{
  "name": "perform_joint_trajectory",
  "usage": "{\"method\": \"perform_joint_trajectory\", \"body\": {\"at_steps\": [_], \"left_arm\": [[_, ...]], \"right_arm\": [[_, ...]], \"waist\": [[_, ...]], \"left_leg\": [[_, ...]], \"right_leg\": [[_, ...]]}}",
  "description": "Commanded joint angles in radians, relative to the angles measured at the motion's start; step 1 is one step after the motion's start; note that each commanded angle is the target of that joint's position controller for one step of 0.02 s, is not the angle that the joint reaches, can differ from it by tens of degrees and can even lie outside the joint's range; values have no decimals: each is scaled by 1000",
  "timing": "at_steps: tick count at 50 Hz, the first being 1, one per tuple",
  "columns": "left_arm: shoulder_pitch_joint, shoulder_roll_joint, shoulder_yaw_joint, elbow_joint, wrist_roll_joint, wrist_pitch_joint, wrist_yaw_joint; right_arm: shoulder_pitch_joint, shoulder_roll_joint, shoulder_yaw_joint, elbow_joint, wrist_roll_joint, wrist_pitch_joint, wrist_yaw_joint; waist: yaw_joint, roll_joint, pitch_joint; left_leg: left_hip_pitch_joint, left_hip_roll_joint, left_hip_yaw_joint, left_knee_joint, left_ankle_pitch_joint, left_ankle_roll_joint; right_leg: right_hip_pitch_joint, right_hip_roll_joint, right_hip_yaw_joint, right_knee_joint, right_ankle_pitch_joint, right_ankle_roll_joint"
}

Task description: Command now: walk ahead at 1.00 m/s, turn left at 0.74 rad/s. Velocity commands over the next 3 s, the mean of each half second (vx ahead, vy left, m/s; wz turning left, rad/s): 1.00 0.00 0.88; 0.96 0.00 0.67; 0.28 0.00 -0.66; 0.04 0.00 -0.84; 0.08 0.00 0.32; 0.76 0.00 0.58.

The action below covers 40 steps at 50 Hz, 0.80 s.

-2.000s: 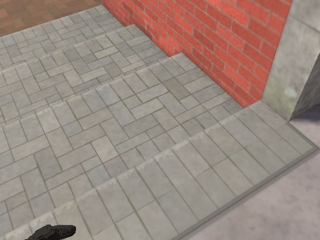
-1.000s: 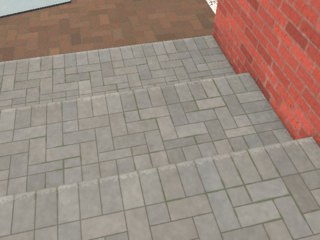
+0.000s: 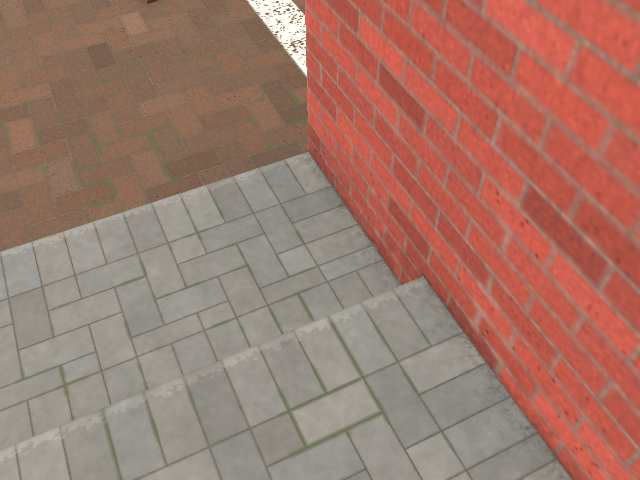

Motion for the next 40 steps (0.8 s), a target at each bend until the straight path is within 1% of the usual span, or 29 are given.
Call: {"method": "perform_joint_trajectory", "body": {"at_steps": [1,5,7,8,9,10,11,12,13,14,15,16,17,18,20,22,23,24,25,26,27,28,29,31,35,37,38,39,40], "left_arm": [[-151,15,-12,-66,-8,-51,11],[58,75,-15,-20,34,-4,41],[66,101,-16,-26,22,36,58],[35,98,-12,-42,20,47,53],[-87,121,7,-73,-17,61,38],[-170,24,-11,-119,15,70,20],[-164,-26,-39,-249,6,43,27],[-224,3,-51,-303,29,38,19],[-234,31,-50,-286,61,35,14],[-208,48,-47,-315,69,28,4],[-233,73,-41,-284,99,45,-5],[-354,77,-37,-336,84,60,-4],[-442,56,-56,-397,48,72,-15],[-414,54,-57,-384,55,71,-21],[-252,36,-52,-307,21,81,-39],[-197,74,-35,-281,-3,86,-30],[-111,87,-27,-257,6,82,-20],[53,126,-3,-220,10,79,-8],[212,207,23,-202,38,73,4],[217,212,15,-196,37,77,13],[54,262,31,-223,21,82,8],[-91,157,20,-260,28,91,13],[-111,113,17,-243,33,93,13],[-101,102,15,-197,50,81,15],[-94,90,18,-146,9,40,-9],[-105,126,26,-121,17,26,-16],[-103,140,32,-117,19,22,-15],[-105,138,31,-123,32,17,-10],[-90,136,23,-127,22,16,-11]], "right_arm": [[67,39,11,-24,3,-4,49],[-51,-8,11,-45,-48,10,34],[133,-29,5,33,-53,5,6],[371,-73,-22,129,-23,12,-11],[536,-149,-55,173,-28,6,-29],[544,-232,-78,192,-16,5,-42],[525,-291,-71,199,-11,7,-49],[541,-231,-57,170,11,7,-57],[481,-187,-47,162,16,17,-68],[387,-270,-69,133,-2,15,-90],[381,-229,-56,130,-1,-6,-89],[333,-141,-23,114,11,-37,-87],[145,-134,-8,60,21,-49,-94],[70,-150,-10,34,16,-68,-96],[77,-159,-19,50,40,-81,-83],[137,-190,-38,57,44,-73,-71],[157,-203,-46,59,47,-58,-67],[143,-211,-46,55,35,-49,-63],[103,-138,-27,11,35,-51,-59],[63,14,10,-39,5,-61,-61],[201,-1,19,-96,36,-63,-64],[154,-46,16,-54,7,-46,-66],[80,-49,11,-74,8,-31,-52],[33,-24,18,-102,2,4,-24],[-115,-54,20,-190,2,32,-9],[-201,-40,34,-242,19,35,30],[-199,-51,32,-239,19,41,41],[-100,-88,9,-186,15,44,44],[-14,-89,3,-152,11,46,30]], "waist": [[-103,-64,15],[-14,-2,132],[-90,-62,33],[-175,-70,-121],[-307,17,-103],[-303,262,14],[-171,268,-98],[-194,13,-267],[-143,-190,-176],[-82,-71,-127],[-62,-169,-35],[-24,-238,85],[47,-237,213],[70,-177,229],[85,-47,79],[55,-18,5],[90,-23,-69],[196,-55,-156],[271,-145,-252],[211,-368,-228],[41,-475,-217],[33,-276,-59],[38,-169,52],[3,-155,69],[-22,-138,62],[-44,-156,85],[-44,-134,78],[-74,-103,-6],[-119,-86,-46]], "left_leg": [[371,-25,32,-107,440,41],[221,-110,190,-234,233,63],[349,-110,199,-325,175,86],[599,-135,187,-297,173,99],[767,-88,122,-415,147,198],[1019,-25,13,-316,213,258],[1292,107,-212,-11,758,297],[1396,156,-387,-117,417,353],[1205,163,-474,-243,93,336],[1058,281,-730,-354,-272,409],[875,302,-818,-369,-462,423],[658,271,-735,-426,-521,360],[197,158,-593,-610,-576,288],[-78,42,-479,-620,-520,234],[-143,-63,-334,-513,-411,176],[144,-81,-325,-357,-227,140],[277,-109,-311,-186,-72,116],[295,-144,-286,93,10,82],[204,-194,-246,445,-96,43],[-12,-260,-183,751,-805,54],[-152,-233,-147,817,-752,58],[-189,-132,-129,815,-674,48],[-175,-95,-111,723,-626,39],[-106,-42,-119,607,-581,7],[-68,-13,-65,326,-438,-24],[90,-16,12,149,-309,-13],[179,-40,63,118,-294,0],[240,-74,106,257,-151,32],[312,-90,82,242,-187,73]], "right_leg": [[-366,-192,-53,-37,299,21],[-89,-250,-108,261,667,39],[29,-285,-90,607,969,21],[22,-277,-52,865,1112,9],[-182,-200,-42,1373,874,11],[-716,-23,-11,1806,-265,5],[-1083,-64,141,1789,-300,31],[-1175,-107,250,1638,-225,33],[-1158,-130,263,1491,-173,33],[-1210,-130,347,1464,-217,42],[-1242,-167,352,1431,-310,58],[-1224,-213,377,1214,-133,83],[-906,-245,343,783,62,129],[-541,-238,321,561,272,138],[-118,-153,254,476,556,124],[-142,-106,246,353,466,110],[-87,-59,221,297,392,93],[68,-30,207,291,258,90],[204,-168,368,247,-26,63],[200,-365,745,92,-289,54],[130,-517,1264,-199,-552,-49],[-17,-480,1154,-144,-707,-98],[-160,-427,945,-97,-598,-89],[-285,-365,685,-62,-307,-54],[-289,-315,349,-186,114,-24],[-344,-296,171,-239,244,-10],[-355,-270,89,-246,302,2],[-266,-283,57,-145,581,1],[-235,-278,-3,-45,890,21]]}}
